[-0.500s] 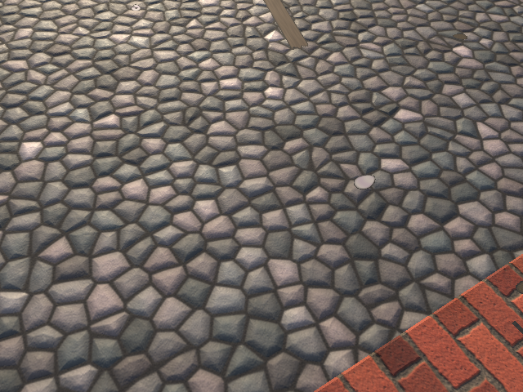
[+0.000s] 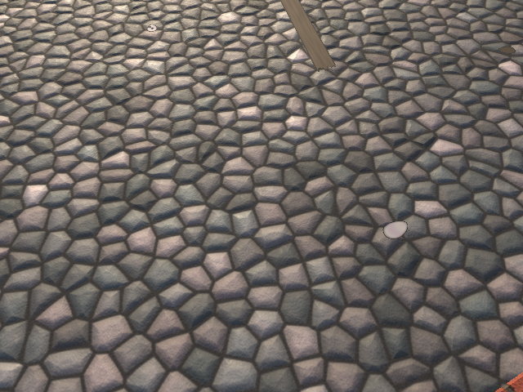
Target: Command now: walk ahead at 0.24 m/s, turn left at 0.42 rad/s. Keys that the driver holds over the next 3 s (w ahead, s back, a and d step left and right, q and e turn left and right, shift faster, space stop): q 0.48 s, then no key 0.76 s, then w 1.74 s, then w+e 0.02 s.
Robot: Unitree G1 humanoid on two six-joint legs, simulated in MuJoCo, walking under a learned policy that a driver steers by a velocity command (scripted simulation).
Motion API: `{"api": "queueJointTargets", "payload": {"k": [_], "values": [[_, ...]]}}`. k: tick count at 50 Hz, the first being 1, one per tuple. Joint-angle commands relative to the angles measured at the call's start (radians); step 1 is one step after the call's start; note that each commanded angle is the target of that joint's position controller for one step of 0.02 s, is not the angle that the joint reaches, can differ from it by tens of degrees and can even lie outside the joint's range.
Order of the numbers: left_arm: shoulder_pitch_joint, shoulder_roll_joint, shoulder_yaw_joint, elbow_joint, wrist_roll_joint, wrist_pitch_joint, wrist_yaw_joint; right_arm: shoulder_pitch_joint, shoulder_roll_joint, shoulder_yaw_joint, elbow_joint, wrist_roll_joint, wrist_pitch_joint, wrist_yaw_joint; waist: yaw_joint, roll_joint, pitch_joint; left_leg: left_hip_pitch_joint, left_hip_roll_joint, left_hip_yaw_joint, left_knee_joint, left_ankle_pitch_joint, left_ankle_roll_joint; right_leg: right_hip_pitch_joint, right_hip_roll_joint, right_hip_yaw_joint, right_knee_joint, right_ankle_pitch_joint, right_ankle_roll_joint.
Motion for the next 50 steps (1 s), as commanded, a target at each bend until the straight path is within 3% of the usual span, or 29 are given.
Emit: {"api": "queueJointTargets", "payload": {"k": [1, 2, 5, 7, 9, 16, 17, 20, 25, 26, 27, 28, 29, 30, 31, 32, 33, 34, 36, 38, 41, 42, 43, 44, 45, 46, 47, 49, 50], "values": [[0.092, 0.063, 0.027, -0.008, -0.013, -0.005, 0.021, -0.001, -0.049, 0.002, -0.063, -0.017, -0.001, -0.01, 0.014, -0.041, -0.074, -0.223, 0.161, -0.069, 0.099, 0.054, -0.025, 0.185, -0.331, 0.217, -0.215, 0.633, -0.195], [0.066, 0.047, 0.025, -0.028, -0.005, -0.004, 0.025, 0.007, -0.032, 0.006, -0.068, -0.017, 0.011, -0.003, 0.002, -0.028, -0.097, -0.195, 0.16, -0.058, 0.067, 0.072, -0.047, 0.159, -0.312, 0.176, -0.232, 0.655, -0.195], [0.033, 0.143, 0.066, -0.066, 0.021, -0.02, 0.03, 0.024, -0.031, 0.0, -0.095, -0.004, 0.022, 0.033, -0.009, -0.044, -0.115, -0.129, 0.114, 0.039, 0.114, 0.23, -0.107, 0.036, -0.229, -0.004, -0.258, 0.595, -0.216], [0.022, 0.124, 0.067, -0.074, 0.04, -0.025, 0.031, 0.052, -0.044, -0.008, -0.108, 0.0, 0.024, 0.038, -0.012, -0.033, -0.08, -0.147, 0.133, 0.003, 0.146, 0.338, -0.112, 0.002, -0.252, -0.026, -0.257, 0.543, -0.206], [0.048, 0.099, 0.054, -0.07, 0.012, -0.032, 0.032, 0.0, -0.089, -0.032, -0.151, -0.016, 0.022, 0.025, 0.001, -0.057, -0.058, -0.203, 0.137, -0.009, 0.109, 0.402, -0.111, 0.056, -0.255, -0.037, -0.239, 0.501, -0.213], [0.172, 0.145, 0.07, -0.068, 0.001, -0.025, 0.043, -0.153, -0.083, -0.035, -0.272, -0.032, 0.037, -0.016, 0.091, -0.038, -0.093, -0.422, 0.186, -0.008, 0.007, 0.244, -0.159, 0.378, -0.366, -0.018, -0.119, 0.605, -0.244], [0.159, 0.167, 0.084, -0.08, 0.01, -0.019, 0.042, -0.145, -0.076, -0.031, -0.29, -0.025, 0.043, -0.02, 0.09, -0.031, -0.104, -0.387, 0.186, 0.009, 0.005, 0.135, -0.159, 0.362, -0.399, -0.012, -0.105, 0.672, -0.244], [0.091, 0.212, 0.105, -0.117, 0.003, -0.025, 0.049, -0.137, -0.064, -0.027, -0.318, -0.02, 0.053, -0.016, 0.074, -0.042, -0.103, -0.244, 0.176, 0.086, -0.129, 0.094, -0.148, 0.285, -0.365, -0.087, -0.071, 0.627, -0.199], [0.035, 0.243, 0.127, -0.143, -0.01, -0.021, 0.062, -0.102, -0.094, -0.056, -0.322, 0.001, 0.038, -0.016, 0.056, -0.089, -0.109, -0.092, 0.098, 0.133, -0.385, 0.112, -0.085, 0.278, -0.385, -0.073, 0.072, 0.453, -0.078], [-0.008, 0.22, 0.116, -0.145, -0.017, -0.012, 0.053, -0.041, -0.111, -0.067, -0.298, 0.018, 0.019, -0.022, 0.008, -0.062, -0.124, 0.006, 0.063, 0.15, -0.525, 0.265, -0.052, 0.23, -0.349, -0.082, 0.186, 0.376, -0.04], [-0.012, 0.158, 0.093, -0.15, -0.02, 0.002, 0.024, 0.024, -0.171, -0.087, -0.27, 0.031, -0.008, -0.04, -0.029, 0.058, -0.14, 0.129, 0.061, 0.12, -0.699, 0.71, 0.012, 0.14, -0.253, -0.134, 0.373, 0.17, 0.016], [-0.012, 0.063, 0.07, -0.271, 0.002, -0.006, 0.008, 0.043, -0.364, -0.123, -0.306, 0.05, -0.041, -0.074, 0.026, 0.325, -0.227, 0.389, 0.302, -0.287, -0.68, 1.343, 0.265, -0.232, -0.046, -0.174, 0.654, -0.535, 0.128], [-0.116, 0.114, 0.072, -0.293, -0.038, -0.015, -0.012, 0.117, -0.317, -0.121, -0.28, 0.012, -0.067, -0.054, -0.079, 0.099, -0.204, 0.47, 0.387, -0.354, -0.649, 1.34, 0.342, -0.434, 0.0, 0.06, 0.714, -0.62, 0.123], [-0.169, 0.111, 0.064, -0.31, -0.058, -0.011, -0.017, 0.102, -0.266, -0.116, -0.244, 0.014, -0.077, -0.039, -0.09, 0.101, -0.149, 0.492, 0.386, -0.299, -0.632, 1.218, 0.302, -0.559, -0.023, 0.126, 0.752, -0.59, 0.117], [-0.144, 0.156, 0.076, -0.301, -0.049, -0.007, -0.006, 0.049, -0.208, -0.101, -0.24, 0.046, -0.066, -0.03, -0.057, 0.124, -0.128, 0.466, 0.366, -0.248, -0.602, 1.129, 0.261, -0.615, -0.054, 0.148, 0.784, -0.552, 0.119], [-0.107, 0.176, 0.078, -0.274, -0.021, -0.003, 0.005, -0.017, -0.163, -0.078, -0.254, 0.074, -0.049, -0.023, -0.017, 0.101, -0.132, 0.403, 0.351, -0.201, -0.561, 1.124, 0.228, -0.606, -0.07, 0.157, 0.794, -0.504, 0.131], [-0.023, 0.148, 0.059, -0.239, 0.004, 0.002, 0.005, -0.089, -0.145, -0.061, -0.278, 0.057, -0.027, -0.019, 0.033, 0.066, -0.131, 0.278, 0.342, -0.176, -0.558, 1.048, 0.193, -0.532, -0.094, 0.193, 0.747, -0.39, 0.139], [0.065, 0.128, 0.047, -0.181, 0.013, 0.009, -0.009, -0.138, -0.134, -0.048, -0.297, 0.026, -0.007, -0.016, 0.063, 0.034, -0.118, 0.126, 0.278, -0.098, -0.562, 0.988, 0.172, -0.413, -0.081, 0.171, 0.697, -0.164, 0.148], [0.14, 0.081, 0.026, -0.12, 0.018, 0.022, -0.054, -0.25, -0.131, -0.031, -0.332, 0.001, 0.017, 0.003, 0.117, 0.04, -0.113, -0.135, 0.199, -0.018, -0.57, 0.924, 0.14, -0.184, -0.062, 0.13, 0.65, 0.085, 0.149], [0.093, 0.136, 0.032, -0.1, 0.028, 0.021, -0.065, -0.105, -0.136, -0.028, -0.279, 0.012, 0.004, -0.028, 0.017, 0.012, -0.077, 0.022, 0.196, -0.058, -0.54, 0.596, 0.166, -0.374, -0.084, 0.169, 0.487, 0.29, 0.158], [-0.108, 0.079, 0.006, -0.152, 0.016, 0.016, -0.052, 0.13, -0.114, -0.019, -0.197, 0.03, -0.015, -0.057, -0.099, 0.055, -0.093, 0.329, 0.258, -0.16, -0.392, 0.559, 0.178, -0.668, -0.126, 0.183, 0.291, 0.206, 0.176], [-0.132, 0.056, -0.022, -0.127, 0.018, 0.021, -0.062, 0.077, -0.076, -0.004, -0.226, 0.04, -0.005, -0.062, -0.126, -0.008, -0.043, 0.19, 0.231, -0.142, -0.348, 0.278, 0.145, -0.614, -0.15, 0.192, 0.014, 0.418, 0.168], [-0.129, 0.03, -0.033, -0.106, 0.017, 0.035, -0.068, 0.057, -0.123, -0.001, -0.215, 0.019, 0.01, -0.037, -0.101, 0.033, -0.019, -0.087, 0.211, -0.116, -0.41, 0.177, 0.16, -0.335, -0.111, 0.124, 0.006, 0.533, 0.157], [-0.085, 0.051, -0.029, -0.094, 0.003, 0.051, -0.068, 0.01, -0.172, -0.006, -0.208, -0.013, 0.012, -0.007, -0.048, 0.055, -0.002, -0.284, 0.222, -0.154, -0.432, 0.074, 0.172, -0.162, -0.097, 0.122, 0.108, 0.609, 0.153], [-0.034, 0.092, -0.018, -0.082, -0.005, 0.062, -0.064, -0.032, -0.178, -0.005, -0.219, -0.012, 0.007, 0.012, -0.011, 0.052, 0.009, -0.339, 0.235, -0.171, -0.421, 0.027, 0.172, -0.119, -0.101, 0.128, 0.115, 0.583, 0.154], [-0.132, 0.15, 0.025, -0.145, -0.163, 0.048, -0.062, -0.024, -0.21, -0.063, -0.21, 0.118, 0.033, -0.055, -0.024, 0.018, -0.005, -0.261, 0.187, -0.096, -0.402, 0.155, 0.142, -0.038, -0.041, 0.151, -0.027, 0.508, 0.079], [-0.104, 0.119, 0.015, -0.124, -0.168, 0.045, -0.056, -0.017, -0.205, -0.055, -0.187, 0.119, 0.044, -0.08, -0.001, 0.033, -0.023, -0.222, 0.169, -0.07, -0.317, 0.185, 0.113, 0.024, -0.036, 0.134, -0.098, 0.557, 0.058], [0.156, 0.11, 0.037, 0.008, -0.104, 0.054, -0.049, 0.031, -0.083, -0.033, -0.145, 0.088, 0.063, -0.101, 0.067, 0.015, -0.105, -0.207, 0.091, 0.025, -0.029, 0.155, 0.043, 0.254, -0.043, 0.075, -0.128, 0.732, 0.038], [0.299, 0.172, 0.058, 0.066, -0.073, 0.055, -0.049, 0.118, -0.004, -0.022, -0.139, 0.086, 0.055, -0.094, 0.083, -0.148, -0.216, -0.421, 0.001, 0.061, 0.276, -0.239, -0.043, 0.592, -0.201, 0.182, 0.054, 1.217, -0.038]]}}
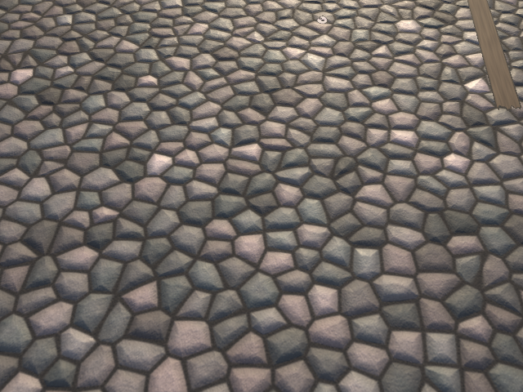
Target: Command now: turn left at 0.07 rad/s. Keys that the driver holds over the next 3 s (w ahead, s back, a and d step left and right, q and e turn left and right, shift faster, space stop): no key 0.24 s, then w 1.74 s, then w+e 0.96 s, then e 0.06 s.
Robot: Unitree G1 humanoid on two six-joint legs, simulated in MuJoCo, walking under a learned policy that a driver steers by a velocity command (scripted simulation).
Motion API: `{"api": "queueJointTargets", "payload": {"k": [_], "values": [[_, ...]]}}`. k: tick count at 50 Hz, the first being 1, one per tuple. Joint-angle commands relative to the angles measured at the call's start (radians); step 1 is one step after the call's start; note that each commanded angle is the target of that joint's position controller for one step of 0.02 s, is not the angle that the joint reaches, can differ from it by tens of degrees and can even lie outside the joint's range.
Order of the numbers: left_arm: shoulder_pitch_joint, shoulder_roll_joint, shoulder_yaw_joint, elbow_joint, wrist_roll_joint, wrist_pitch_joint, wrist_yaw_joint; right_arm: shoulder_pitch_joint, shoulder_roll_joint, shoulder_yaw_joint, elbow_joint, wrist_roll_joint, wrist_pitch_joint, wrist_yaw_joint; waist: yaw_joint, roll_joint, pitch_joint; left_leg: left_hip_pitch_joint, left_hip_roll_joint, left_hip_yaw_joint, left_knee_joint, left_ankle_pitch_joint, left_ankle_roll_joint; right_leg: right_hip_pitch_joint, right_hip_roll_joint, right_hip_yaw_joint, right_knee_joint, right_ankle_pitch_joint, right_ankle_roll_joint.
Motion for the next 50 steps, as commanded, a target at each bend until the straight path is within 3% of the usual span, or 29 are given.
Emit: {"api": "queueJointTargets", "payload": {"k": [1, 3, 4, 6, 7, 10, 13, 16, 17, 18, 19, 20, 21, 22, 24, 25, 27, 31, 33, 34, 35, 36, 37, 38, 39, 40, 41, 45, 50], "values": [[0.3, 0.114, 0.036, 0.092, 0.022, 0.007, 0.007, 0.159, 0.005, 0.003, -0.017, 0.032, 0.004, -0.012, 0.1, -0.142, -0.344, -0.441, 0.007, -0.127, 0.486, -0.114, -0.04, 0.82, -0.274, 0.201, 0.214, 0.823, -0.212], [0.184, 0.083, 0.017, 0.071, 0.013, 0.038, 0.014, 0.059, -0.048, -0.013, -0.049, 0.043, 0.03, -0.023, 0.076, -0.059, -0.302, -0.439, 0.069, -0.156, 0.547, -0.035, -0.062, 0.573, -0.305, 0.305, 0.098, 0.281, -0.258], [0.123, 0.145, 0.025, 0.087, 0.02, 0.049, 0.03, 0.024, -0.004, 0.003, -0.084, 0.054, 0.047, -0.04, 0.026, -0.095, -0.263, -0.471, 0.106, -0.138, 0.526, 0.084, -0.07, 0.448, -0.385, 0.436, -0.02, -0.111, -0.31], [0.004, 0.115, 0.016, 0.041, 0.053, 0.057, 0.066, -0.073, -0.078, -0.018, -0.083, 0.024, 0.086, -0.078, 0.041, -0.044, -0.122, -0.336, 0.103, -0.1, 0.426, 0.29, -0.063, 0.119, -0.303, 0.375, -0.168, -0.573, -0.258], [-0.019, 0.105, 0.014, 0.043, 0.06, 0.057, 0.083, -0.077, -0.069, -0.025, -0.073, 0.006, 0.09, -0.086, 0.04, -0.079, -0.084, -0.287, 0.095, -0.108, 0.417, 0.357, -0.067, 0.019, -0.271, 0.331, -0.2, -0.686, -0.228], [0.008, 0.077, 0.009, 0.078, 0.052, 0.051, 0.107, -0.055, -0.047, -0.034, -0.051, -0.009, 0.073, -0.085, 0.031, -0.127, -0.068, -0.213, 0.072, -0.072, 0.386, 0.368, -0.065, -0.027, -0.194, 0.216, -0.185, -0.598, -0.181], [0.077, 0.058, 0.012, 0.12, 0.043, 0.051, 0.119, -0.056, 0.003, -0.021, -0.036, -0.011, 0.051, -0.073, 0.047, -0.084, -0.102, -0.206, 0.09, -0.062, 0.324, 0.324, -0.059, 0.054, -0.2, 0.211, -0.151, -0.534, -0.193], [-0.029, 0.064, 0.036, 0.113, -0.005, 0.059, 0.106, 0.025, 0.034, -0.014, -0.002, -0.02, 0.029, -0.049, -0.039, -0.097, -0.061, 0.051, 0.071, 0.005, -0.03, 0.27, -0.003, -0.137, -0.101, 0.071, -0.136, -0.752, -0.095], [-0.103, 0.09, 0.051, 0.073, -0.033, 0.062, 0.101, 0.019, -0.03, -0.036, 0.015, -0.02, 0.018, -0.049, -0.067, 0.009, 0.077, -0.05, 0.035, -0.035, -0.263, 0.122, 0.044, -0.16, 0.002, -0.062, -0.011, -0.792, -0.018], [-0.167, 0.076, 0.051, 0.017, -0.043, 0.057, 0.097, 0.03, -0.158, -0.066, 0.041, -0.022, -0.003, -0.059, -0.068, 0.281, 0.237, -0.222, 0.139, -0.324, -0.661, -0.18, 0.128, -0.201, 0.096, -0.133, 0.297, -0.859, 0.007], [-0.325, 0.048, 0.042, -0.073, -0.04, 0.024, 0.087, 0.094, -0.224, -0.08, 0.068, 0.007, -0.045, -0.066, -0.109, 0.384, 0.376, -0.171, 0.233, -0.624, -0.812, -0.123, 0.209, -0.451, 0.094, -0.027, 0.481, -0.797, -0.019], [-0.386, 0.002, 0.033, -0.095, -0.053, -0.011, 0.072, 0.119, -0.204, -0.083, 0.087, 0.021, -0.083, -0.066, -0.124, 0.412, 0.384, 0.035, 0.325, -0.803, -0.833, 0.071, 0.244, -0.762, 0.072, 0.135, 0.593, -0.784, -0.057], [-0.41, 0.001, 0.034, -0.077, -0.051, -0.037, 0.059, 0.124, -0.123, -0.072, 0.088, 0.004, -0.111, -0.057, -0.134, 0.275, 0.359, 0.092, 0.351, -0.866, -0.783, 0.068, 0.256, -0.847, 0.041, 0.189, 0.63, -0.704, -0.08], [-0.361, 0.024, 0.042, -0.05, -0.039, -0.05, 0.048, 0.085, -0.1, -0.07, 0.084, -0.002, -0.112, -0.049, -0.087, 0.207, 0.289, 0.145, 0.35, -0.793, -0.679, 0.149, 0.253, -0.835, 0.03, 0.181, 0.63, -0.612, -0.079], [-0.207, 0.059, 0.052, 0.001, -0.005, -0.027, 0.027, -0.07, -0.043, -0.057, 0.056, -0.013, -0.075, -0.043, 0.029, 0.139, 0.14, -0.049, 0.256, -0.479, -0.589, 0.167, 0.196, -0.441, 0.023, 0.062, 0.524, -0.291, -0.034], [-0.146, 0.046, 0.054, 0.03, 0.002, -0.005, 0.017, -0.128, -0.047, -0.061, 0.048, -0.017, -0.064, -0.037, 0.067, 0.126, 0.079, -0.207, 0.223, -0.362, -0.617, 0.19, 0.18, -0.18, 0.06, -0.012, 0.522, -0.164, -0.021], [-0.135, 0.01, 0.046, 0.034, -0.009, 0.022, 0.014, -0.153, -0.054, -0.066, 0.054, 0.01, -0.06, -0.026, 0.097, 0.094, 0.068, -0.337, 0.196, -0.215, -0.651, 0.257, 0.149, 0.093, 0.089, -0.093, 0.457, -0.174, -0.001], [-0.103, 0.047, 0.057, 0.052, -0.027, 0.005, 0.021, -0.076, -0.053, -0.084, 0.113, 0.016, -0.081, -0.018, 0.106, 0.113, 0.029, 0.002, 0.162, -0.123, -0.43, 0.549, 0.083, 0.201, 0.048, -0.097, 0.044, -0.135, 0.002], [0.133, 0.05, 0.071, 0.146, -0.007, -0.009, 0.021, -0.072, -0.051, -0.092, 0.138, 0.026, -0.077, -0.026, 0.208, 0.037, -0.031, -0.016, 0.055, -0.033, 0.038, 0.672, 0.065, 0.455, -0.011, -0.044, -0.264, 0.124, -0.091], [0.229, 0.031, 0.059, 0.179, 0.015, -0.022, 0.022, -0.094, -0.028, -0.092, 0.114, 0.014, -0.079, -0.016, 0.234, -0.05, -0.058, -0.266, 0.011, -0.023, 0.29, 0.363, 0.079, 0.662, -0.089, 0.044, -0.205, 0.154, -0.14], [0.324, 0.041, 0.042, 0.219, 0.044, -0.033, 0.017, -0.147, 0.03, -0.078, 0.052, 0.002, -0.094, -0.011, 0.234, -0.104, -0.108, -0.452, 0.003, -0.135, 0.428, 0.244, 0.129, 0.787, -0.141, 0.092, 0.038, 0.361, -0.132], [0.321, 0.077, 0.04, 0.217, 0.047, -0.039, 0.024, -0.034, 0.053, -0.07, 0.054, 0.024, -0.107, -0.002, 0.159, -0.158, -0.141, -0.55, -0.003, -0.229, 0.379, 0.342, 0.156, 0.831, -0.199, 0.113, 0.147, 0.562, -0.143], [0.281, 0.177, 0.076, 0.214, 0.013, -0.042, 0.034, -0.003, 0.005, -0.073, 0.03, 0.024, -0.11, -0.001, 0.114, -0.174, -0.181, -0.667, 0.059, -0.193, 0.294, 0.427, 0.126, 0.877, -0.243, 0.223, 0.111, 0.205, -0.244], [0.218, 0.205, 0.083, 0.202, 0.011, -0.035, 0.053, -0.043, -0.036, -0.074, -0.01, 0.023, -0.107, 0.0, 0.078, -0.151, -0.169, -0.706, 0.128, -0.175, 0.188, 0.507, 0.079, 0.775, -0.315, 0.38, -0.014, -0.282, -0.315], [0.091, 0.104, 0.053, 0.153, 0.03, -0.028, 0.057, -0.147, -0.074, -0.088, -0.022, 0.015, -0.085, -0.011, 0.049, 0.019, -0.078, -0.632, 0.159, -0.157, 0.118, 0.609, 0.037, 0.546, -0.268, 0.413, -0.147, -0.473, -0.289], [0.042, 0.146, 0.059, 0.138, 0.038, -0.023, 0.062, -0.167, -0.045, -0.078, -0.04, 0.026, -0.063, -0.019, 0.019, -0.044, -0.021, -0.593, 0.174, -0.155, 0.051, 0.6, -0.006, 0.411, -0.319, 0.476, -0.185, -0.49, -0.327], [0.026, 0.13, 0.056, 0.123, 0.032, -0.03, 0.066, -0.2, -0.054, -0.074, -0.045, 0.014, -0.053, -0.021, 0.009, 0.017, 0.037, -0.585, 0.207, -0.173, -0.014, 0.577, -0.037, 0.325, -0.324, 0.475, -0.191, -0.426, -0.321], [0.151, 0.132, 0.062, 0.152, 0.016, -0.039, 0.088, -0.358, -0.024, -0.057, -0.071, -0.014, -0.055, -0.006, 0.067, 0.012, 0.032, -0.449, 0.182, -0.115, -0.319, 0.77, -0.01, 0.265, -0.187, 0.218, -0.195, -0.168, -0.224], [0.283, 0.106, 0.053, 0.195, -0.006, -0.023, 0.084, -0.557, -0.002, -0.04, -0.112, 0.007, -0.054, 0.034, 0.133, 0.018, 0.054, -0.333, 0.09, -0.04, -0.575, 0.916, 0.032, 0.36, -0.141, 0.1, -0.19, -0.161, -0.172]]}}
Over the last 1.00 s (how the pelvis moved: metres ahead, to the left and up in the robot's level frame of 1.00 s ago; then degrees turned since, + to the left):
0.19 0.05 -0.11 22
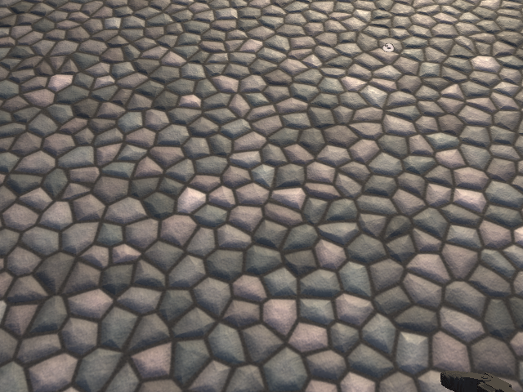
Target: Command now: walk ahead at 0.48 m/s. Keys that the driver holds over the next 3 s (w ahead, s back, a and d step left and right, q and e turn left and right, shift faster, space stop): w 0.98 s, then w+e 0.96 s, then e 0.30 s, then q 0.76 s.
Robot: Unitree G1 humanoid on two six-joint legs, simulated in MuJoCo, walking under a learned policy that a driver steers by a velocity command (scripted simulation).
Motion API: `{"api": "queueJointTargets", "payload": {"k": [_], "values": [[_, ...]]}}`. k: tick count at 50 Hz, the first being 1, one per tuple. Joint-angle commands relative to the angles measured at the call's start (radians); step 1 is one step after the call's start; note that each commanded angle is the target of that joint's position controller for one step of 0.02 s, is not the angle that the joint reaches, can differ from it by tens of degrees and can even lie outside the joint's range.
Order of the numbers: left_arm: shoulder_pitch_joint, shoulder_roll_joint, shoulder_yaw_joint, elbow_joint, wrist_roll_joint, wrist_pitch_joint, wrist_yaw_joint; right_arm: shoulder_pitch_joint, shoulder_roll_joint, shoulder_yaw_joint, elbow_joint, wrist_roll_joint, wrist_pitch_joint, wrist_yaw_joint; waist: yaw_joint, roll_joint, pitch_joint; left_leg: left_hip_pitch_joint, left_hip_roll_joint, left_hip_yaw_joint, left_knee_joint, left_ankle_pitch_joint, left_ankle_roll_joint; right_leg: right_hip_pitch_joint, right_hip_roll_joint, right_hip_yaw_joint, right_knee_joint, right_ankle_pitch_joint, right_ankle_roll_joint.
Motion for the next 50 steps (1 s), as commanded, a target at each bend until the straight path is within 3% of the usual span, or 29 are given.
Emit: {"api": "queueJointTargets", "payload": {"k": [1, 4, 5, 6, 7, 8, 9, 10, 11, 12, 13, 14, 16, 18, 25, 31, 33, 35, 36, 37, 38, 39, 40, 41, 42, 43, 44, 46, 50], "values": [[0.04, 0.135, 0.021, -0.028, -0.01, -0.003, 0.003, -0.15, -0.029, 0.004, -0.089, 0.007, -0.013, 0.028, -0.005, -0.077, 0.063, 0.046, -0.047, 0.039, -0.114, 0.06, 0.026, 0.019, -0.283, 0.17, -0.11, 0.402, -0.142], [0.027, 0.167, 0.031, -0.022, -0.006, 0.006, 0.0, -0.14, -0.065, -0.006, -0.096, 0.007, -0.017, 0.046, -0.044, -0.117, 0.054, 0.16, -0.081, 0.062, -0.183, -0.027, 0.073, 0.075, -0.305, 0.146, -0.044, 0.536, -0.117], [0.011, 0.179, 0.034, -0.024, -0.004, 0.007, -0.002, -0.072, -0.096, -0.02, -0.079, 0.003, -0.016, 0.044, -0.087, -0.128, 0.011, 0.282, -0.11, 0.082, -0.19, -0.053, 0.093, 0.072, -0.291, 0.125, 0.031, 0.684, -0.1], [-0.009, 0.17, 0.03, -0.029, -0.002, 0.009, -0.003, 0.09, -0.14, -0.044, -0.03, 0.001, -0.014, 0.04, -0.169, -0.122, -0.072, 0.498, -0.132, 0.093, -0.185, -0.054, 0.122, 0.021, -0.253, 0.089, 0.191, 0.784, -0.074], [-0.036, 0.151, 0.02, -0.054, 0.015, 0.009, -0.002, 0.312, -0.209, -0.068, 0.023, -0.005, -0.011, 0.031, -0.255, -0.05, -0.201, 0.83, 0.001, -0.069, -0.142, 0.012, 0.177, -0.192, -0.196, 0.044, 0.492, 0.598, -0.034], [0.084, 0.031, -0.015, -0.062, 0.013, -0.013, -0.011, 0.422, -0.292, -0.076, 0.056, -0.014, -0.008, 0.032, -0.194, 0.207, -0.362, 1.158, 0.255, -0.572, -0.279, -0.206, 0.331, -0.555, -0.026, 0.04, 0.887, -0.085, 0.028], [0.055, 0.094, -0.001, -0.05, -0.011, -0.042, -0.025, 0.462, -0.223, -0.058, 0.058, -0.007, -0.002, 0.032, -0.226, 0.199, -0.399, 1.189, 0.278, -0.762, -0.396, -0.357, 0.349, -0.683, -0.029, 0.182, 1.013, -0.242, 0.019], [-0.042, 0.139, 0.014, -0.08, -0.028, -0.052, -0.023, 0.344, -0.182, -0.045, 0.043, -0.003, -0.006, 0.029, -0.204, 0.154, -0.224, 1.06, 0.244, -0.616, -0.413, -0.336, 0.304, -0.775, -0.079, 0.154, 1.04, -0.177, 0.012], [-0.114, 0.157, 0.019, -0.103, -0.021, -0.05, -0.013, 0.231, -0.152, -0.035, 0.014, -0.006, -0.013, 0.029, -0.164, 0.054, -0.126, 0.862, 0.203, -0.479, -0.44, -0.245, 0.27, -0.725, -0.13, 0.134, 0.987, -0.07, 0.001], [-0.138, 0.15, 0.027, -0.105, -0.004, -0.042, -0.001, 0.157, -0.132, -0.03, 0.009, -0.016, -0.021, 0.034, -0.12, 0.011, -0.066, 0.697, 0.169, -0.382, -0.468, -0.142, 0.249, -0.653, -0.166, 0.125, 0.91, -0.007, 0.002], [-0.118, 0.143, 0.034, -0.098, 0.005, -0.026, 0.007, 0.125, -0.102, -0.023, 0.009, -0.024, -0.029, 0.037, -0.08, 0.021, -0.06, 0.605, 0.133, -0.318, -0.495, -0.095, 0.23, -0.574, -0.196, 0.138, 0.855, 0.025, -0.003], [-0.101, 0.121, 0.033, -0.096, 0.001, -0.013, 0.006, 0.129, -0.093, -0.021, 0.018, -0.027, -0.031, 0.038, -0.062, 0.038, -0.064, 0.557, 0.123, -0.29, -0.52, -0.096, 0.227, -0.524, -0.202, 0.14, 0.822, 0.042, -0.007], [-0.12, 0.101, 0.034, -0.102, 0.002, 0.003, 0.006, 0.167, -0.111, -0.023, 0.04, -0.019, -0.033, 0.03, -0.055, 0.04, -0.045, 0.518, 0.109, -0.236, -0.567, -0.096, 0.234, -0.521, -0.208, 0.129, 0.75, 0.085, -0.003], [-0.207, 0.112, 0.039, -0.132, 0.007, 0.005, 0.008, 0.215, -0.147, -0.03, 0.059, -0.018, -0.031, 0.014, -0.069, 0.03, -0.01, 0.533, 0.109, -0.21, -0.6, -0.106, 0.232, -0.598, -0.211, 0.128, 0.638, 0.19, 0.009], [-0.431, 0.099, 0.03, -0.195, 0.011, -0.003, -0.015, 0.36, -0.159, -0.019, 0.129, -0.005, -0.026, -0.004, -0.13, 0.029, 0.052, 0.606, 0.075, -0.103, -0.605, -0.037, 0.177, -0.625, -0.17, 0.096, 0.338, 0.48, 0.029], [-0.611, 0.09, 0.004, -0.263, -0.003, -0.017, -0.042, 0.464, -0.174, -0.021, 0.19, -0.003, -0.008, -0.004, -0.191, 0.03, 0.115, 0.788, 0.126, -0.096, -0.538, 0.036, 0.194, -0.677, -0.141, 0.055, 0.193, 0.367, 0.022], [-0.625, 0.1, 0.002, -0.278, -0.008, -0.029, -0.056, 0.471, -0.188, -0.027, 0.202, 0.0, 0.001, -0.007, -0.184, 0.048, 0.11, 0.835, 0.149, -0.1, -0.489, 0.137, 0.189, -0.646, -0.126, 0.04, 0.159, 0.288, 0.001], [-0.542, 0.137, 0.015, -0.263, -0.008, -0.036, -0.062, 0.436, -0.21, -0.033, 0.198, 0.0, 0.008, -0.008, -0.125, 0.082, 0.049, 0.831, 0.143, -0.08, -0.397, 0.411, 0.167, -0.468, -0.078, 0.001, 0.128, 0.236, -0.033], [-0.411, 0.169, 0.034, -0.223, -0.004, -0.037, -0.06, 0.404, -0.212, -0.033, 0.191, 0.004, 0.012, -0.007, -0.054, 0.086, -0.029, 0.799, 0.11, -0.045, -0.275, 0.583, 0.147, -0.274, -0.044, -0.028, 0.104, 0.266, -0.06], [-0.204, 0.226, 0.059, -0.163, 0.001, -0.036, -0.053, 0.371, -0.192, -0.024, 0.174, -0.001, 0.009, -0.004, 0.034, 0.074, -0.155, 0.65, 0.064, -0.011, -0.069, 0.563, 0.115, 0.039, -0.093, 0.03, 0.144, 0.316, -0.109], [-0.016, 0.326, 0.084, -0.132, 0.023, -0.03, -0.041, 0.42, -0.115, 0.0, 0.147, -0.013, -0.007, 0.004, 0.056, -0.104, -0.334, 0.268, -0.055, 0.052, 0.314, 0.169, 0.044, 0.475, -0.361, 0.384, 0.167, 0.302, -0.239], [0.015, 0.288, 0.066, -0.112, 0.011, -0.018, -0.04, 0.466, -0.071, 0.018, 0.162, -0.001, -0.031, 0.012, 0.032, -0.286, -0.442, 0.061, -0.164, -0.025, 0.561, -0.535, 0.023, 0.59, -0.493, 0.739, 0.015, 0.198, -0.329], [-0.054, 0.215, 0.043, -0.125, 0.007, -0.013, -0.038, 0.388, -0.168, -0.009, 0.148, 0.024, -0.048, 0.017, 0.038, -0.21, -0.313, -0.041, -0.097, -0.088, 0.65, -0.521, 0.043, 0.492, -0.443, 0.647, -0.018, 0.111, -0.279], [-0.149, 0.175, 0.031, -0.15, 0.008, -0.012, -0.035, 0.304, -0.189, -0.014, 0.124, 0.038, -0.054, 0.015, 0.016, -0.158, -0.187, -0.061, -0.045, -0.052, 0.635, -0.436, 0.055, 0.335, -0.401, 0.497, -0.046, 0.129, -0.24], [-0.221, 0.15, 0.021, -0.162, 0.015, -0.017, -0.04, 0.263, -0.177, -0.017, 0.117, 0.028, -0.05, 0.007, -0.02, -0.081, -0.094, -0.025, -0.004, -0.027, 0.563, -0.354, 0.051, 0.169, -0.357, 0.397, -0.09, 0.198, -0.217], [-0.255, 0.124, 0.013, -0.165, 0.023, -0.025, -0.044, 0.258, -0.169, -0.026, 0.117, 0.011, -0.039, -0.002, -0.054, -0.078, -0.053, 0.035, 0.025, -0.032, 0.495, -0.304, 0.048, 0.061, -0.319, 0.336, -0.12, 0.254, -0.197], [-0.261, 0.116, 0.009, -0.158, 0.028, -0.028, -0.048, 0.28, -0.142, -0.025, 0.118, 0.006, -0.027, -0.003, -0.082, -0.09, -0.039, 0.087, 0.038, -0.033, 0.464, -0.277, 0.045, -0.007, -0.302, 0.303, -0.149, 0.269, -0.193], [-0.233, 0.133, 0.011, -0.137, 0.021, -0.033, -0.046, 0.284, -0.099, -0.02, 0.11, 0.002, -0.009, -0.006, -0.102, -0.098, -0.012, 0.101, 0.051, -0.021, 0.394, -0.254, 0.029, -0.074, -0.294, 0.256, -0.191, 0.311, -0.202], [-0.157, 0.179, 0.019, -0.11, 0.018, -0.031, -0.021, 0.131, -0.105, -0.019, 0.05, -0.015, -0.002, -0.005, -0.077, -0.075, 0.035, 0.039, 0.046, -0.003, 0.147, -0.041, -0.005, -0.086, -0.268, 0.182, -0.221, 0.403, -0.187]]}}
Over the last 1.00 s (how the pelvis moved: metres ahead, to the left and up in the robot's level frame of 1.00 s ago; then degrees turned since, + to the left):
0.25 -0.01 -0.02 -1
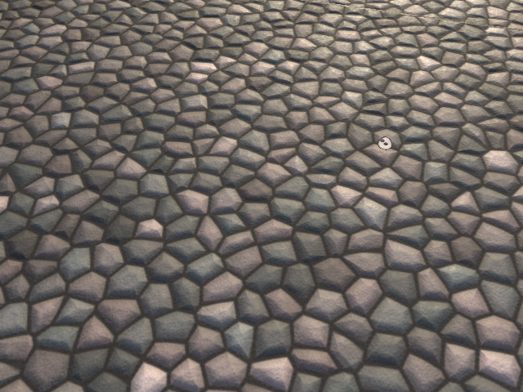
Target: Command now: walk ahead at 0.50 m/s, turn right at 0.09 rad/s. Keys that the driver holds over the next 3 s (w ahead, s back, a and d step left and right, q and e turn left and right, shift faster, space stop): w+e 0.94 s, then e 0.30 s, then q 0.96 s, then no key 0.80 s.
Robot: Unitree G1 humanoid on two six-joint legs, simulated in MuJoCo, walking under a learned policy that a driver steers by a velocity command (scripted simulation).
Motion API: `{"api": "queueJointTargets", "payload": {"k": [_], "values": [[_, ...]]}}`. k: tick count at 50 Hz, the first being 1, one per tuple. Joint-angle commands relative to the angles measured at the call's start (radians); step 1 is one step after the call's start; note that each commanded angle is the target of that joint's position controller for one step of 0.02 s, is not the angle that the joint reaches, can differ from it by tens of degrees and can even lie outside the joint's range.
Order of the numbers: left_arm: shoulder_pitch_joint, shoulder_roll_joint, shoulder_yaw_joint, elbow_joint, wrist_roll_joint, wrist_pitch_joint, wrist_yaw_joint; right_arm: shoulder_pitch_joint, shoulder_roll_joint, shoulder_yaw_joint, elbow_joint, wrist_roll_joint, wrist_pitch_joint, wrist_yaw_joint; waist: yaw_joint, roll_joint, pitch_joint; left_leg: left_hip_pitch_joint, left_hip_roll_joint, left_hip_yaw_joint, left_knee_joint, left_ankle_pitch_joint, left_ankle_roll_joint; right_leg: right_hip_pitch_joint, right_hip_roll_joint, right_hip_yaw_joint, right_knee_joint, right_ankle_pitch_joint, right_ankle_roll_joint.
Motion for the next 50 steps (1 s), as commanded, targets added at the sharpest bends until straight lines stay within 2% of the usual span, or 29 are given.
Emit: {"api": "queueJointTargets", "payload": {"k": [1, 4, 8, 10, 11, 12, 13, 14, 15, 16, 17, 18, 20, 21, 24, 29, 34, 35, 37, 38, 39, 40, 41, 42, 43, 44, 45, 46, 50], "values": [[-0.02, 0.144, 0.024, -0.054, -0.006, -0.014, 0.016, -0.052, -0.027, -0.001, -0.069, -0.009, -0.003, 0.003, -0.022, -0.079, 0.014, -0.01, 0.002, -0.004, -0.186, 0.179, -0.018, -0.03, -0.252, 0.177, -0.145, 0.226, -0.152], [0.043, 0.16, 0.027, -0.039, -0.017, -0.01, 0.021, -0.17, -0.021, 0.009, -0.101, -0.002, -0.01, 0.014, 0.012, -0.083, 0.037, 0.054, -0.048, 0.014, -0.363, 0.281, -0.023, -0.026, -0.23, 0.166, -0.138, 0.183, -0.131], [0.11, 0.164, 0.033, -0.018, -0.03, 0.005, 0.029, -0.268, -0.045, 0.015, -0.141, 0.009, -0.024, 0.037, 0.03, -0.095, 0.055, 0.072, -0.07, -0.015, -0.481, 0.248, -0.017, 0.076, -0.276, 0.228, -0.063, 0.14, -0.123], [0.106, 0.181, 0.042, -0.021, -0.029, 0.014, 0.035, -0.244, -0.081, 0.007, -0.142, 0.009, -0.034, 0.042, 0.001, -0.113, 0.038, 0.143, -0.081, -0.021, -0.516, 0.182, -0.003, 0.107, -0.3, 0.265, -0.008, 0.162, -0.108], [0.097, 0.186, 0.046, -0.025, -0.028, 0.019, 0.035, -0.197, -0.099, -0.001, -0.133, 0.009, -0.038, 0.041, -0.03, -0.125, 0.015, 0.222, -0.093, -0.01, -0.528, 0.142, 0.009, 0.105, -0.296, 0.27, 0.043, 0.218, -0.097], [0.087, 0.173, 0.042, -0.033, -0.025, 0.021, 0.034, -0.082, -0.134, -0.019, -0.101, 0.006, -0.041, 0.035, -0.086, -0.118, -0.052, 0.387, -0.107, 0.006, -0.543, 0.12, 0.035, 0.079, -0.25, 0.247, 0.162, 0.321, -0.075], [0.066, 0.134, 0.027, -0.062, -0.013, 0.021, 0.032, 0.102, -0.189, -0.039, -0.065, -0.011, -0.047, 0.028, -0.161, -0.076, -0.199, 0.677, -0.006, -0.08, -0.48, 0.148, 0.088, -0.063, -0.185, 0.206, 0.413, 0.243, -0.044], [0.162, 0.03, 0.001, -0.087, -0.02, 0.008, 0.031, 0.228, -0.279, -0.062, -0.046, -0.022, -0.038, 0.022, -0.151, 0.154, -0.372, 1.081, 0.243, -0.44, -0.513, 0.03, 0.219, -0.446, -0.03, 0.086, 0.794, -0.111, 0.038], [0.17, 0.064, 0.004, -0.095, -0.033, -0.005, 0.029, 0.233, -0.213, -0.041, -0.05, -0.016, -0.031, 0.026, -0.148, 0.258, -0.438, 1.094, 0.304, -0.677, -0.634, -0.102, 0.254, -0.576, -0.037, 0.175, 0.97, -0.456, 0.038], [0.099, 0.152, 0.031, -0.106, -0.052, -0.006, 0.03, 0.161, -0.139, -0.019, -0.061, -0.01, -0.029, 0.023, -0.141, 0.168, -0.281, 0.962, 0.269, -0.552, -0.66, -0.174, 0.209, -0.648, -0.092, 0.194, 1.043, -0.4, 0.029], [0.048, 0.157, 0.035, -0.119, -0.053, -0.001, 0.034, 0.094, -0.104, -0.007, -0.073, -0.01, -0.027, 0.021, -0.119, 0.105, -0.176, 0.811, 0.236, -0.419, -0.689, -0.151, 0.175, -0.644, -0.138, 0.163, 1.038, -0.313, 0.025], [0.023, 0.144, 0.039, -0.126, -0.043, 0.006, 0.037, 0.034, -0.074, 0.001, -0.072, -0.013, -0.027, 0.023, -0.089, 0.066, -0.102, 0.672, 0.195, -0.321, -0.731, -0.097, 0.16, -0.606, -0.171, 0.153, 0.993, -0.243, 0.026], [0.047, 0.098, 0.045, -0.13, -0.039, 0.033, 0.034, -0.022, -0.053, 0.006, -0.067, -0.025, -0.031, 0.025, -0.035, 0.103, -0.045, 0.514, 0.15, -0.184, -0.799, -0.026, 0.144, -0.51, -0.215, 0.156, 0.932, -0.17, 0.026], [0.044, 0.079, 0.043, -0.139, -0.039, 0.045, 0.032, -0.026, -0.058, 0.002, -0.063, -0.025, -0.035, 0.025, -0.026, 0.095, -0.034, 0.486, 0.145, -0.136, -0.823, 0.011, 0.152, -0.502, -0.219, 0.15, 0.92, -0.146, 0.03], [-0.009, 0.083, 0.049, -0.178, -0.03, 0.063, 0.031, -0.002, -0.093, -0.011, -0.045, -0.028, -0.042, 0.012, -0.02, 0.045, -0.009, 0.49, 0.15, -0.031, -0.856, 0.119, 0.171, -0.56, -0.226, 0.162, 0.835, -0.032, 0.046], [-0.152, 0.069, 0.037, -0.231, -0.024, 0.052, -0.002, 0.044, -0.136, -0.021, -0.032, -0.022, -0.03, -0.007, -0.062, 0.016, 0.028, 0.539, 0.125, 0.134, -0.867, 0.186, 0.145, -0.542, -0.206, 0.098, 0.562, 0.179, 0.051], [-0.29, 0.078, 0.026, -0.307, -0.023, 0.056, -0.032, 0.124, -0.183, -0.038, -0.015, 0.002, -0.001, -0.008, -0.104, 0.01, 0.075, 0.69, 0.173, 0.194, -0.813, 0.236, 0.127, -0.559, -0.182, 0.032, 0.419, 0.091, 0.019], [-0.295, 0.087, 0.029, -0.319, -0.023, 0.058, -0.036, 0.126, -0.193, -0.042, -0.015, 0.008, 0.006, -0.008, -0.097, 0.018, 0.073, 0.718, 0.181, 0.206, -0.778, 0.31, 0.119, -0.544, -0.168, 0.014, 0.405, 0.041, 0.005], [-0.238, 0.122, 0.046, -0.324, -0.023, 0.062, -0.038, 0.107, -0.223, -0.051, -0.025, 0.019, 0.019, -0.009, -0.047, 0.051, 0.016, 0.745, 0.179, 0.24, -0.635, 0.65, 0.098, -0.415, -0.103, -0.047, 0.392, -0.065, -0.033], [-0.13, 0.154, 0.066, -0.301, -0.027, 0.064, -0.036, 0.091, -0.23, -0.052, -0.03, 0.025, 0.028, -0.009, 0.019, 0.05, -0.044, 0.729, 0.157, 0.267, -0.476, 0.791, 0.08, -0.269, -0.052, -0.08, 0.352, -0.066, -0.062], [0.046, 0.218, 0.103, -0.25, -0.031, 0.066, -0.025, 0.092, -0.21, -0.044, -0.034, 0.022, 0.032, -0.008, 0.102, 0.02, -0.137, 0.621, 0.111, 0.294, -0.241, 0.756, 0.044, -0.002, -0.004, -0.077, 0.292, -0.006, -0.101], [0.166, 0.327, 0.134, -0.224, -0.035, 0.075, -0.002, 0.117, -0.13, -0.015, -0.062, -0.023, 0.023, -0.006, 0.11, -0.171, -0.215, 0.316, 0.048, 0.297, 0.106, 0.214, -0.011, 0.286, -0.204, 0.24, 0.281, 0.037, -0.173], [0.102, 0.388, 0.129, -0.264, -0.032, 0.058, -0.007, 0.149, -0.043, 0.014, -0.124, -0.024, -0.016, 0.003, 0.01, -0.324, -0.338, -0.053, -0.168, 0.102, 0.393, -0.425, -0.058, 0.514, -0.402, 0.84, 0.082, -0.194, -0.373], [0.129, 0.298, 0.101, -0.273, -0.021, 0.044, -0.017, 0.028, -0.136, -0.003, -0.14, 0.021, -0.054, 0.017, 0.086, -0.17, -0.332, -0.166, -0.128, -0.049, 0.447, -0.381, -0.032, 0.511, -0.41, 0.843, -0.004, -0.212, -0.336], [0.098, 0.246, 0.087, -0.266, -0.019, 0.031, -0.016, -0.018, -0.142, -0.003, -0.158, 0.041, -0.071, 0.022, 0.072, -0.144, -0.216, -0.22, -0.084, -0.035, 0.407, -0.296, -0.003, 0.422, -0.377, 0.691, 0.011, -0.152, -0.293], [0.026, 0.209, 0.075, -0.278, -0.022, 0.024, -0.015, -0.009, -0.135, -0.003, -0.139, 0.021, -0.075, 0.015, 0.023, -0.055, -0.141, -0.157, -0.035, -0.04, 0.315, -0.216, 0.003, 0.265, -0.329, 0.563, 0.018, -0.054, -0.252], [-0.042, 0.174, 0.063, -0.294, -0.019, 0.021, -0.011, 0.001, -0.149, -0.013, -0.129, -0.004, -0.068, 0.007, -0.016, -0.054, -0.107, -0.073, -0.005, -0.045, 0.222, -0.166, -0.003, 0.135, -0.29, 0.475, 0.009, 0.034, -0.225], [-0.076, 0.157, 0.055, -0.312, -0.01, 0.021, -0.006, 0.019, -0.152, -0.018, -0.125, -0.009, -0.053, 0.009, -0.043, -0.066, -0.087, -0.011, 0.008, -0.048, 0.182, -0.133, -0.01, 0.056, -0.264, 0.434, -0.016, 0.083, -0.218], [-0.053, 0.216, 0.069, -0.313, -0.009, 0.018, 0.023, -0.033, -0.111, -0.011, -0.163, -0.031, -0.02, 0.001, -0.061, -0.053, -0.044, 0.037, -0.039, -0.008, -0.02, -0.027, -0.073, -0.076, -0.218, 0.307, -0.011, 0.479, -0.211]]}}
Over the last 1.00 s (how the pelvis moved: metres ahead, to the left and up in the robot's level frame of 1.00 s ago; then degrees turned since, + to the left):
0.55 0.00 0.01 0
